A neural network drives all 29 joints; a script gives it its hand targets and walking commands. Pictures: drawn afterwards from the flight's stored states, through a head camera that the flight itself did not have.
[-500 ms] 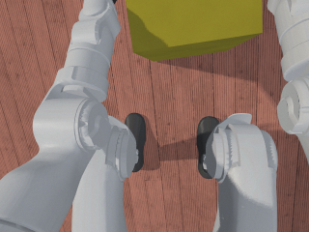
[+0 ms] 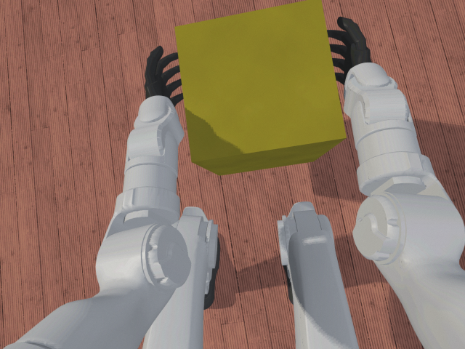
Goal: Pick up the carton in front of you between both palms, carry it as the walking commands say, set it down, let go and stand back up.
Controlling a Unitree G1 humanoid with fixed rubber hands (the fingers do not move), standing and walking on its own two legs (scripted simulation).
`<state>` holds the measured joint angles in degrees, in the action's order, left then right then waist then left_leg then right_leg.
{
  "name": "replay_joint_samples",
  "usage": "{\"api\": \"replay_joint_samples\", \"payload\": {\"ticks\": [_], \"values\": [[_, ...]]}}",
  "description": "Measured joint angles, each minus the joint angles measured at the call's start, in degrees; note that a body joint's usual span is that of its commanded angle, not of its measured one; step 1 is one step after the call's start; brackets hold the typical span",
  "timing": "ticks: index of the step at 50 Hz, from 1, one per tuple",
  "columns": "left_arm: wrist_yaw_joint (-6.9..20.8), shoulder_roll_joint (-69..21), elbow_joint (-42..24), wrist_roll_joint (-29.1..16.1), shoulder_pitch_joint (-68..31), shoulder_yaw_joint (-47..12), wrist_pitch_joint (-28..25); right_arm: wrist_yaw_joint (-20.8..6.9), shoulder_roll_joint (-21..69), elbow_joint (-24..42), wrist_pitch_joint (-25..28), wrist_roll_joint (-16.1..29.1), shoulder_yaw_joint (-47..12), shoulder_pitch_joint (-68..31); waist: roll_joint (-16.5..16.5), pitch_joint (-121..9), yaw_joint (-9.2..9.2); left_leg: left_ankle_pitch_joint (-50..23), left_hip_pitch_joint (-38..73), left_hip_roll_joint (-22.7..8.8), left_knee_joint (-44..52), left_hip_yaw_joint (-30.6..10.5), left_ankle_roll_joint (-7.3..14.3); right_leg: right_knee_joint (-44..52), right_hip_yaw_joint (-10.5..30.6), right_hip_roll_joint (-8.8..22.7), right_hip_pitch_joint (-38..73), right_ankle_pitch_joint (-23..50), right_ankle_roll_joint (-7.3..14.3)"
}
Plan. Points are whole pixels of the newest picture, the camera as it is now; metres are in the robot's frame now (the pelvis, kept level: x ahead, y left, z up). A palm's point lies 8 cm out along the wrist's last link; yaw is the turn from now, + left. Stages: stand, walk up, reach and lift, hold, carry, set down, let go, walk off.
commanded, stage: reach and lift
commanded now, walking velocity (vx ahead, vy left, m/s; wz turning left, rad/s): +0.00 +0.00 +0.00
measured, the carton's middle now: (258, 107) +0.50 -0.04 -0.15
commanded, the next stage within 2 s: none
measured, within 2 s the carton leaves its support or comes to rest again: neither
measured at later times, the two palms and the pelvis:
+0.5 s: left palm (104, 77) +0.47 +0.12 +0.08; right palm (392, 45) +0.47 -0.18 +0.07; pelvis +0.02 +0.01 +0.11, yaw -2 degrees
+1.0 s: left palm out of the picture +0.43 +0.13 +0.24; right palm out of the picture +0.43 -0.16 +0.23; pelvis +0.08 +0.00 +0.26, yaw -2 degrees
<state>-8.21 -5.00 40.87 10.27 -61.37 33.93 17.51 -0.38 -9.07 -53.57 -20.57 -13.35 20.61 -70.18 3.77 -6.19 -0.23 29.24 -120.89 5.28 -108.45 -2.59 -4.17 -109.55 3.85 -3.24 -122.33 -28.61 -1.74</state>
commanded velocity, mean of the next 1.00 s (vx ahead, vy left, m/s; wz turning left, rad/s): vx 0.00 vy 0.00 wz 0.00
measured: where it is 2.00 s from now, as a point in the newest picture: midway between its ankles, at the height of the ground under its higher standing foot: (250, 282)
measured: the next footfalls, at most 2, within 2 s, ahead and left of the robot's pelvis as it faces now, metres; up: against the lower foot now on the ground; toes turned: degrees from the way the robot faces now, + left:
none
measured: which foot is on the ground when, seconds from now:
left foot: down 0.00-1.00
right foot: down 0.00-1.00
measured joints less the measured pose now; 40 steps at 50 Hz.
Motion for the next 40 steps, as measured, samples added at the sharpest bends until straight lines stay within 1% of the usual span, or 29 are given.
{"api": "replay_joint_samples", "payload": {"ticks": [3,6,10,12,15,17,21,23,26,29,32,37,40], "values": [[0.57,-0.51,-0.82,1.74,0.14,0.55,0.77,-0.46,0.89,1.01,0.09,-1.42,1.70,1.24,-0.71,-0.84,-0.14,-0.87,2.07,0.00,3.06,-0.07,0.27,3.36,0.22,-0.21,2.13,1.00,-0.31],[0.83,-0.99,-2.38,2.45,0.91,-0.01,1.21,-0.71,1.57,3.40,0.20,-1.18,2.00,3.25,-1.26,-1.98,0.03,-1.46,3.49,-0.26,5.61,-0.03,0.81,6.15,0.37,-0.28,3.67,1.76,-0.52],[1.02,-1.50,-5.49,1.88,3.05,-1.45,1.96,-1.02,3.10,7.23,-0.30,-1.16,2.73,5.97,-1.48,-2.93,0.12,-2.12,5.88,-0.26,8.77,-0.19,1.01,9.46,0.36,-0.03,6.26,2.28,-0.58],[1.26,-1.87,-6.60,1.85,4.29,-1.85,2.47,-1.04,3.76,9.23,-1.08,-1.00,2.51,7.63,-1.70,-3.21,0.46,-2.20,7.51,-0.47,10.23,-0.30,1.17,11.11,0.30,-0.10,7.95,2.45,-0.62],[1.22,-2.12,-8.28,0.90,7.57,-3.45,2.75,-0.91,4.91,11.21,-1.28,-1.07,1.67,10.72,-1.49,-4.01,0.04,-2.20,10.23,-0.18,12.33,-0.55,1.24,13.15,0.13,0.41,10.87,2.19,-0.58],[1.13,-2.56,-9.16,0.69,9.83,-4.50,2.75,-0.83,5.23,12.44,-1.65,-0.29,0.82,12.93,-1.51,-4.56,0.06,-2.01,12.28,-0.20,13.51,-0.73,1.33,14.40,-0.02,0.52,12.99,1.93,-0.52],[1.02,-3.14,-10.64,-0.23,13.69,-5.50,3.35,-0.69,6.61,12.98,-1.64,0.92,1.17,16.28,-1.78,-5.36,-0.02,-1.64,17.09,-0.60,16.31,-0.84,1.48,17.32,-0.05,0.40,17.75,1.73,-0.34],[1.08,-3.18,-10.81,-0.51,14.82,-5.93,3.71,-0.27,6.94,13.53,-1.94,1.37,0.59,17.69,-1.64,-5.62,-0.04,-1.57,19.69,-0.72,17.88,-0.94,1.59,18.96,-0.11,0.41,20.38,1.71,-0.25],[1.43,-3.42,-9.68,-0.11,15.91,-5.71,3.55,-0.19,7.76,13.94,-2.43,0.75,1.17,19.43,-1.75,-6.02,-0.10,-1.66,24.01,-0.90,20.81,-0.80,1.81,21.75,0.13,0.47,24.57,1.80,-0.19],[1.81,-3.61,-8.87,0.63,17.72,-6.41,3.26,-0.13,8.41,14.70,-2.68,0.60,1.16,21.96,-1.80,-6.64,0.34,-1.84,28.72,-1.22,24.14,-0.81,1.98,25.06,0.23,0.42,29.20,2.05,-0.08],[2.33,-3.76,-9.08,0.40,20.51,-6.68,2.65,0.00,9.98,15.04,-1.60,-0.26,1.35,24.89,-1.68,-7.72,0.02,-2.24,33.54,-1.28,27.88,-0.84,2.12,28.58,0.32,0.65,33.94,2.32,0.11],[4.09,-4.56,-7.33,3.58,23.02,-5.33,2.60,0.07,12.27,15.44,-1.82,-2.24,2.94,28.85,-1.86,-7.19,0.22,-3.30,42.51,-1.96,34.60,-1.08,2.21,35.43,0.33,0.46,42.86,3.55,0.39],[4.34,-4.81,-7.71,3.86,24.49,-5.81,2.89,0.25,12.75,16.53,-2.25,-2.17,2.37,30.84,-2.31,-6.28,0.53,-4.22,47.53,-2.09,38.67,-1.04,2.42,39.30,0.50,0.59,47.77,4.41,0.53]]}}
